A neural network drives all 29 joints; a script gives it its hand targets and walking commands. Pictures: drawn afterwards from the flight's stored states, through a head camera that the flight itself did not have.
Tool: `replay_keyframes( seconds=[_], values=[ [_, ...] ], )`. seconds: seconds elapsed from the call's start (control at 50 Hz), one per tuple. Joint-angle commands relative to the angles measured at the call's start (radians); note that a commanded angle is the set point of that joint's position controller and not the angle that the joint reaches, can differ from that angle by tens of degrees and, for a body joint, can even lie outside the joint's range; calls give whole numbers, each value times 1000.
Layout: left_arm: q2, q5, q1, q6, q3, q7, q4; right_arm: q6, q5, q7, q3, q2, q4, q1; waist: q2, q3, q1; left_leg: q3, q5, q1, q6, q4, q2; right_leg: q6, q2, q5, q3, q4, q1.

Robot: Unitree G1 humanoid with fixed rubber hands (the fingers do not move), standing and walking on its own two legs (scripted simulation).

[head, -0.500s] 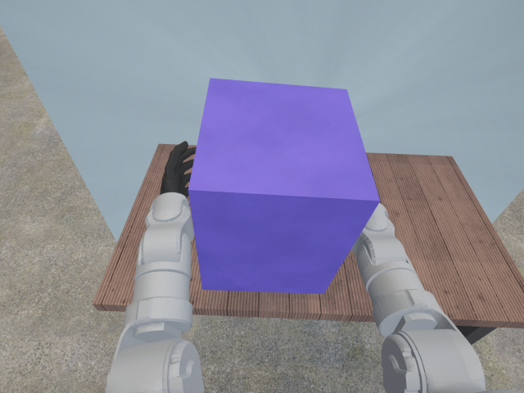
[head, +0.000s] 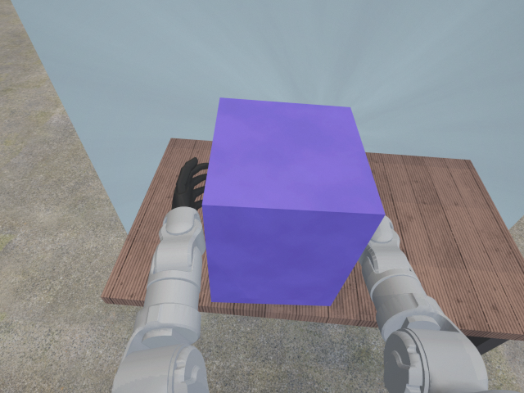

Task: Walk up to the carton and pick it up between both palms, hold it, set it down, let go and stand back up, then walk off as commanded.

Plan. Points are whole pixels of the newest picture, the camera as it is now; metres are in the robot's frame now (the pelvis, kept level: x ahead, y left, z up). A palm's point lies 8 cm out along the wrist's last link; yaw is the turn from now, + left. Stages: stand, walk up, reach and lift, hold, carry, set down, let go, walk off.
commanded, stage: set down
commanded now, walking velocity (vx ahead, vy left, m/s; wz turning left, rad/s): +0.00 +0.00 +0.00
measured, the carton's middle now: (278, 208) +0.37 +0.02 +0.08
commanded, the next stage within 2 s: none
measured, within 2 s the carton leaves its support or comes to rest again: rests again in 1.68 s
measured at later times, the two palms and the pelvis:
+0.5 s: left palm (191, 217) +0.37 +0.16 +0.05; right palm (360, 214) +0.40 -0.13 +0.05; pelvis +0.01 +0.00 +0.00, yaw +0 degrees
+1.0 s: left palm (193, 229) +0.38 +0.16 +0.01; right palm (351, 219) +0.42 -0.13 +0.01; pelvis +0.03 +0.00 +0.00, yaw +0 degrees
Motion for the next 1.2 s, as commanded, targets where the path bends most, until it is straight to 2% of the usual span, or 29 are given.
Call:
replay_keyframes(
  seconds=[0.0,0.02,0.06,0.08,0.1,0.14,0.2,0.22,0.34,0.38,0.42,0.48,0.54,0.6,0.66,0.76,0.78,0.8,0.84,0.88,0.9,0.92,0.94,0.98,1.0,1.06,1.1,1.12,1.18],
  values=[
    [-556,100,-619,-113,-343,-105,-69,-151,-39,173,207,400,-120,-823,111,-529,34,88,378,298,-25,-28,-22,33,39,210,45,-98,-36],
    [-581,88,-603,-124,-372,-99,-98,-158,-39,174,228,407,-146,-825,122,-594,35,84,448,320,-35,-9,-21,30,47,261,40,-86,-35],
    [-576,89,-623,-129,-368,-91,-87,-159,-51,174,201,395,-111,-821,116,-564,20,75,424,317,-32,-13,-17,24,43,216,43,-100,-61],
    [-565,100,-595,-130,-345,-90,-84,-152,-45,178,208,410,-91,-786,121,-562,46,80,450,325,-33,-8,-16,26,44,222,48,-97,-63],
    [-565,92,-614,-129,-361,-85,-102,-151,-49,178,179,383,-82,-778,130,-555,12,81,429,319,-38,-13,-14,20,49,204,39,-106,-85],
    [-554,113,-566,-128,-331,-90,-71,-158,-53,172,189,409,-83,-787,106,-544,38,87,435,300,-25,-7,-21,31,40,245,49,-102,-56],
    [-566,101,-558,-145,-365,-84,-95,-172,-46,174,211,402,-82,-762,132,-575,20,73,506,317,-38,10,-17,22,46,284,48,-92,-73],
    [-568,106,-580,-142,-348,-77,-94,-170,-49,180,181,391,-57,-773,158,-580,27,76,498,329,-43,4,-8,14,50,214,44,-99,-120],
    [-569,100,-585,-167,-359,-59,-94,-206,-75,187,150,372,-64,-809,140,-651,25,77,484,311,-38,8,-3,6,52,203,46,-104,-152],
    [-588,86,-588,-192,-365,-44,-110,-219,-85,189,152,390,-53,-775,143,-705,24,76,576,352,-54,36,4,6,60,239,36,-94,-182],
    [-573,104,-525,-199,-346,-46,-96,-218,-72,186,195,393,-53,-751,121,-650,47,80,577,320,-38,34,-1,8,56,272,54,-97,-142],
    [-584,103,-524,-215,-368,-39,-121,-236,-72,184,195,392,-35,-729,143,-692,35,70,599,336,-40,48,-1,-1,59,274,50,-99,-160],
    [-580,99,-493,-240,-371,-33,-106,-258,-68,177,227,403,-56,-737,116,-755,57,72,632,310,-32,58,0,6,62,341,55,-86,-142],
    [-626,78,-485,-273,-436,-25,-145,-285,-74,171,246,407,-58,-716,145,-811,27,64,694,325,-51,77,3,-4,69,403,45,-75,-160],
    [-621,78,-399,-296,-438,-11,-151,-305,-66,164,277,418,-82,-674,127,-854,44,64,764,319,-53,109,3,-19,73,472,53,-79,-163],
    [-597,82,-377,-337,-412,-31,-107,-317,-82,146,311,428,-90,-661,77,-817,44,72,698,220,-36,81,-15,7,63,569,69,-45,-67],
    [-597,79,-374,-349,-424,-27,-137,-321,-79,145,314,429,-52,-618,92,-830,24,66,701,218,-37,90,-14,6,62,607,70,-36,-60],
    [-598,86,-365,-352,-421,-23,-115,-326,-80,150,313,420,-65,-641,101,-834,43,66,723,234,-44,87,-10,8,65,593,65,-43,-80],
    [-628,68,-342,-362,-451,-22,-145,-340,-70,148,329,426,-65,-619,110,-872,34,64,784,242,-52,109,-7,6,71,643,59,-27,-76],
    [-605,94,-310,-379,-433,-21,-136,-345,-68,143,349,445,-69,-600,116,-874,49,72,744,208,-46,106,-14,12,64,683,70,-19,-51],
    [-596,98,-314,-387,-414,-22,-117,-347,-75,144,359,438,-85,-610,88,-853,57,68,717,171,-42,100,-16,14,57,690,79,-10,-27],
    [-610,80,-329,-395,-441,-20,-131,-352,-78,143,324,434,-65,-607,100,-847,26,58,720,187,-42,93,-8,15,63,674,66,-15,-58],
    [-612,93,-284,-399,-429,-20,-113,-359,-74,145,335,422,-58,-596,110,-860,57,66,728,177,-48,92,-7,7,63,686,66,-22,-61],
    [-614,87,-328,-415,-445,-11,-131,-363,-85,144,315,423,-34,-584,131,-884,24,57,750,209,-51,104,-4,-1,70,648,63,-28,-100],
    [-607,96,-285,-423,-438,-11,-110,-378,-86,146,335,420,-65,-587,118,-892,49,62,752,194,-48,109,-5,-2,69,660,68,-26,-85],
    [-585,101,-293,-458,-415,-9,-84,-385,-91,149,337,423,-26,-581,106,-877,54,68,734,165,-48,104,-6,-5,69,655,75,-26,-95],
    [-615,91,-284,-464,-441,-8,-89,-389,-106,150,300,412,-2,-553,107,-887,24,63,699,175,-45,94,-2,-2,70,632,64,-28,-103],
    [-608,102,-260,-470,-429,-9,-94,-399,-96,146,338,432,-32,-564,97,-891,56,67,745,180,-43,103,-7,-1,71,652,70,-23,-94],
    [-579,101,-256,-482,-401,-13,-55,-401,-103,143,303,407,-11,-560,94,-849,51,75,673,118,-40,88,-13,3,65,657,81,-19,-69]
  ],
)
